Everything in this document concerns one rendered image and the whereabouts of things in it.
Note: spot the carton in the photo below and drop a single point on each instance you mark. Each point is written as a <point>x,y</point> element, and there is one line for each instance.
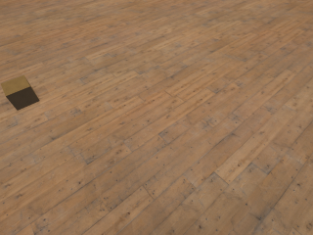
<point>19,92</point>

